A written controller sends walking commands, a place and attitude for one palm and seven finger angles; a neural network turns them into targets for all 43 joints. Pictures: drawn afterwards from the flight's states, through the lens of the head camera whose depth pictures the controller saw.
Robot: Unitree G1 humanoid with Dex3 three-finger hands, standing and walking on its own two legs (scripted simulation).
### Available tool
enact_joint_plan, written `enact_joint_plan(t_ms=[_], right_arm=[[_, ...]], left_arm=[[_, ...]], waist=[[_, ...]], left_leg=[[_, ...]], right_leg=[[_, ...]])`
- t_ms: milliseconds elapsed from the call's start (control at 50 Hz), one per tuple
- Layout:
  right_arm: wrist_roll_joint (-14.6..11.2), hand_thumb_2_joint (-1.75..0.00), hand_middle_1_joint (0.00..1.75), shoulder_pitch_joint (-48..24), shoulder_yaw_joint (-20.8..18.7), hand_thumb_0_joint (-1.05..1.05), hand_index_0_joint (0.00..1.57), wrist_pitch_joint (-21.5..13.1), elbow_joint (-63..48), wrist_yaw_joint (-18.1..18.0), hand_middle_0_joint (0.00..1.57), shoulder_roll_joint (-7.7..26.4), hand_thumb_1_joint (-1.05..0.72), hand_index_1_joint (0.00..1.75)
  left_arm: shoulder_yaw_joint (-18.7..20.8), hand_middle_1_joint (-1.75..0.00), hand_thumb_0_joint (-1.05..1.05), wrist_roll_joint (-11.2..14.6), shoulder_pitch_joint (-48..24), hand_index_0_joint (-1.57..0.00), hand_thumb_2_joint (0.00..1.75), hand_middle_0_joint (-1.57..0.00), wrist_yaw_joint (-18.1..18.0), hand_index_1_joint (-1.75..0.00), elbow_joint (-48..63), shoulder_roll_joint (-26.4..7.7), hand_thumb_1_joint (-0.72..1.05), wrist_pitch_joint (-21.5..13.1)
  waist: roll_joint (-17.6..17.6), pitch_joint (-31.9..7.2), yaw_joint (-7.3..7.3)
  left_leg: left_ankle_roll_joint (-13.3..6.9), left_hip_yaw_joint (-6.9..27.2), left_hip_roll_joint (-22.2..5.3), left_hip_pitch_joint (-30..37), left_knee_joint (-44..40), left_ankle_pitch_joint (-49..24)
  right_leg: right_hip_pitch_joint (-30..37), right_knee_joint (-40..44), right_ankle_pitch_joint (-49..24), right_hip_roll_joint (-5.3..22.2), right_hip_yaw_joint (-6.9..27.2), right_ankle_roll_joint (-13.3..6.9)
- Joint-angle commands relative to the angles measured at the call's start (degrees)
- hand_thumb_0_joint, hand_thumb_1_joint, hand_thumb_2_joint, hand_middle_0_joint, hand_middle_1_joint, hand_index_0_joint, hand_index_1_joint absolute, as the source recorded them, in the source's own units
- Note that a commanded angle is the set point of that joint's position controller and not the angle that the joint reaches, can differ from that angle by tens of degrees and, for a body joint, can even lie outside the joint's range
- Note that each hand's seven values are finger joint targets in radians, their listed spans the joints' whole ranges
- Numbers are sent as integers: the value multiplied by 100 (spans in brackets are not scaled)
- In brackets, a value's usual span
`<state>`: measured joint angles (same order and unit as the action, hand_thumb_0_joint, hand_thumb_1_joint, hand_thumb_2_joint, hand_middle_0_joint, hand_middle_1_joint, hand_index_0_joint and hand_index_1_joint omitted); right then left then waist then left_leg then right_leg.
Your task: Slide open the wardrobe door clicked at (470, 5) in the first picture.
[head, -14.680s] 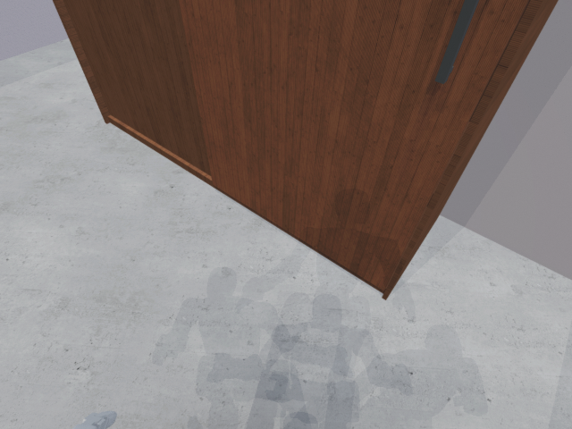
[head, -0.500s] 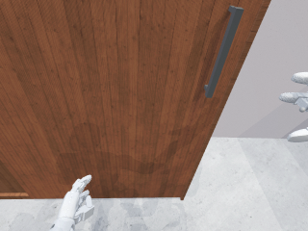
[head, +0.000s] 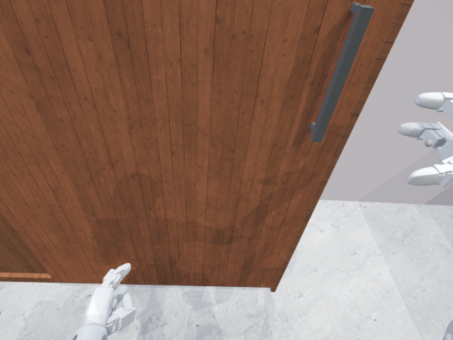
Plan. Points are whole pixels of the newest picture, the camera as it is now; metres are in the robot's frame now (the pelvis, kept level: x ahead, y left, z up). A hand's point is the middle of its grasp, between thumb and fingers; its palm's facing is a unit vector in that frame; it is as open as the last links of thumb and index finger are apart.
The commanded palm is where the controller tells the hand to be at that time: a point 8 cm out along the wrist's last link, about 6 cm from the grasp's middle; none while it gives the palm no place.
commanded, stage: move the hooked fingers beside the handle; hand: right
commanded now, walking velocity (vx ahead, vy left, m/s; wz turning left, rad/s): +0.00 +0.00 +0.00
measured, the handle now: (333, 80) +0.52 -0.18 +0.26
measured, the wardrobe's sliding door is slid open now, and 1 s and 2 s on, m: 0.00 0.00 0.00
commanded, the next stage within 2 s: feel for the door with the fingertips in 2.00 s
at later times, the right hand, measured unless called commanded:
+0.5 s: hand (405, 128) +0.38 -0.26 +0.25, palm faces +0.06 +1.00 -0.05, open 13.9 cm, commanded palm +0.35 -0.30 +0.26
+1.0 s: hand (376, 111) +0.43 -0.23 +0.25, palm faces +0.05 +1.00 -0.03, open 13.9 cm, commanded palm +0.41 -0.29 +0.26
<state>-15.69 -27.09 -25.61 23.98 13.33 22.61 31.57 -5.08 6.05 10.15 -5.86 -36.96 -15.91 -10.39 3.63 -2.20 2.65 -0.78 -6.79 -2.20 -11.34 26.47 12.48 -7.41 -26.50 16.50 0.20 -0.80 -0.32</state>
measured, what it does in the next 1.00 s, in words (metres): stands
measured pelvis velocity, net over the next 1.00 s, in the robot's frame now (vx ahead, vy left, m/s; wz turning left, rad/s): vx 0.02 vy -0.01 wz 0.02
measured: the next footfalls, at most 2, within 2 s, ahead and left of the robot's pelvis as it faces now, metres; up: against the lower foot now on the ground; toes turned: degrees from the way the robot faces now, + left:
none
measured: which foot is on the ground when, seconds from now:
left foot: down 0.00-1.00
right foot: down 0.00-1.00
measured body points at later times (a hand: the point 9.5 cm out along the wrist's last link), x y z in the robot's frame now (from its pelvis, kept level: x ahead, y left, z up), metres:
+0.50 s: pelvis +0.01 +0.00 +0.00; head -0.01 +0.02 +0.45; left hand +0.19 +0.24 -0.08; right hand +0.37 -0.31 +0.26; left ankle +0.02 +0.11 -0.74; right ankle -0.02 -0.12 -0.74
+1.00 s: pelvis +0.02 -0.01 +0.00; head +0.00 +0.01 +0.45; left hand +0.16 +0.25 -0.10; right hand +0.42 -0.29 +0.26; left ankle +0.02 +0.11 -0.74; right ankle -0.02 -0.12 -0.74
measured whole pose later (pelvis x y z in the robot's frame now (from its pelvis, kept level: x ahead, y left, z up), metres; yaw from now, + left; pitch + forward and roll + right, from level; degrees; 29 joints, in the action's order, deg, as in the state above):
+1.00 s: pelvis +0.02 -0.01 +0.00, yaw +1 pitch +1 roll +0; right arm -11.2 -42.5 -20.5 18.9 33.4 16.8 29.7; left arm -3.3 5.4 14.4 -6.1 -38.0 -15.8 -5.5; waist 2.9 -3.2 -0.5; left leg -0.4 -5.8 -1.8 -12.8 24.3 12.1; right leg -8.5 -24.4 16.6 0.3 -1.7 -0.7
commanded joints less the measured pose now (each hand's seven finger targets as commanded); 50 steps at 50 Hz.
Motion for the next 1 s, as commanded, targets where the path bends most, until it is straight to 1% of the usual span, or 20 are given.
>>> enact_joint_plan(t_ms=[0,100,160,240,280,320,400,440,480,520,580,640,700,720,780,800,820,860,940,980], right_arm=[[-72,-30,120,-2114,-547,0,30,-376,-886,-87,30,1814,50,120],[-28,-30,120,-2349,-586,0,30,-457,-1010,-125,30,1914,50,120],[-26,-30,120,-2693,-358,0,30,-519,-843,-121,30,1711,50,120],[21,-30,120,-2840,-435,0,30,-599,-685,-138,30,1875,50,120],[37,-30,120,-2961,-264,0,30,-631,-667,-125,30,1695,50,120],[19,-30,120,-2859,-323,0,30,-681,-689,-133,30,1716,50,120],[54,-30,120,-2890,-248,0,30,-643,-272,-162,30,1696,50,120],[95,-30,120,-3297,3,0,30,-656,-332,-193,30,1497,50,120],[114,-30,120,-3242,-196,0,30,-663,-194,-245,30,1708,50,120],[119,-30,120,-3337,-139,0,30,-696,-57,-273,30,1652,50,120],[180,-30,120,-3647,-104,0,30,-773,12,-315,30,1694,50,120],[213,-30,120,-3770,69,0,30,-861,-172,-346,30,1506,50,120],[188,-30,120,-3602,126,0,30,-810,76,-392,30,1379,50,120],[197,-30,120,-3719,220,0,30,-767,240,-411,30,1260,50,120],[254,-30,120,-3898,182,0,30,-707,406,-503,30,1347,50,120],[278,-30,120,-3816,47,0,30,-741,409,-553,30,1512,50,120],[302,-30,120,-3922,100,0,30,-770,366,-570,30,1472,50,120],[314,-30,120,-4159,162,0,30,-841,467,-606,30,1424,50,120],[382,-30,120,-4386,64,0,30,-977,826,-627,30,1648,50,120],[412,-30,120,-4721,246,0,30,-1030,1102,-609,30,1539,50,120]], left_arm=[[279,-30,0,-14,-859,-20,90,-20,-4,-30,999,-681,90,-253],[323,-30,0,-19,-774,-20,90,-20,-6,-30,1030,-695,90,-205],[324,-30,0,-3,-699,-20,90,-20,-54,-30,981,-695,90,-209],[346,-30,0,-15,-609,-20,90,-20,-77,-30,943,-737,90,-183],[345,-30,0,-15,-597,-20,90,-20,-77,-30,949,-714,90,-184],[362,-30,0,-30,-571,-20,90,-20,-63,-30,973,-721,90,-164],[360,-30,0,-21,-513,-20,90,-20,-59,-30,919,-739,90,-92],[365,-30,0,-17,-503,-20,90,-20,-68,-30,914,-730,90,-83],[378,-30,0,-27,-454,-20,90,-20,-71,-30,906,-740,90,-53],[374,-30,0,-37,-428,-20,90,-20,-73,-30,887,-746,90,-13],[393,-30,0,-39,-357,-20,90,-20,-80,-30,866,-736,90,16],[390,-30,0,-53,-351,-20,90,-20,-56,-30,900,-699,90,38],[405,-30,0,-61,-301,-20,90,-20,-48,-30,855,-716,90,75],[404,-30,0,-56,-280,-20,90,-20,-54,-30,815,-731,90,89],[425,-30,0,-61,-234,-20,90,-20,-53,-30,785,-742,90,138],[441,-30,0,-81,-192,-20,90,-20,-42,-30,788,-751,90,164],[432,-30,0,-67,-220,-20,90,-20,-42,-30,802,-739,90,178],[436,-30,0,-77,-157,-20,90,-20,-59,-30,778,-739,90,194],[453,-30,0,-83,-5,-20,90,-20,-85,-30,712,-766,90,232],[456,-30,0,-75,81,-20,90,-20,-104,-30,638,-772,90,235]], waist=[[-98,-1122,42],[6,-1301,-5],[48,-1240,-124],[30,-1348,-117],[172,-1388,-139],[26,-1541,-108],[-17,-1264,-117],[90,-1305,-213],[36,-1425,-165],[-146,-1407,-197],[16,-1500,-234],[188,-1691,-224],[7,-1568,-203],[-129,-1469,-262],[-58,-1492,-265],[-194,-1561,-215],[-67,-1587,-240],[-240,-1552,-298],[-143,-1639,-325],[-50,-1506,-432]], left_leg=[[-86,369,-56,531,-345,-1022],[-92,372,-62,636,-294,-1298],[-80,378,-27,417,-334,-1193],[-97,388,-35,547,-324,-1335],[-115,379,-41,530,-294,-1437],[-112,387,-34,667,-279,-1633],[-119,371,-28,525,-334,-1438],[-122,375,-30,449,-316,-1517],[-132,375,-22,506,-302,-1512],[-117,382,-21,539,-317,-1578],[-136,387,-21,531,-313,-1598],[-161,391,-19,646,-265,-1857],[-159,362,-6,603,-292,-1821],[-149,346,1,539,-282,-1826],[-150,376,-17,529,-309,-1749],[-153,364,-15,644,-298,-1789],[-156,388,-14,629,-298,-1796],[-147,381,-8,611,-304,-1810],[-157,418,2,666,-330,-1848],[-151,428,1,536,-384,-1712]], right_leg=[[-38,379,-1298,18,314,-114],[25,352,-1546,39,281,-112],[143,366,-1417,34,284,-121],[122,367,-1546,28,286,-128],[194,365,-1646,22,290,-108],[225,346,-1803,33,273,-121],[72,386,-1652,42,279,-103],[172,391,-1723,46,293,-101],[187,382,-1747,45,302,-98],[116,389,-1755,46,289,-111],[205,390,-1823,55,298,-97],[345,360,-2162,56,295,-75],[286,378,-2171,83,298,-65],[232,399,-2133,90,300,-63],[152,417,-1974,65,280,-74],[116,406,-2047,80,289,-79],[144,418,-2027,74,261,-87],[121,422,-2005,73,274,-106],[125,420,-1999,64,252,-126],[82,443,-1809,61,235,-126]])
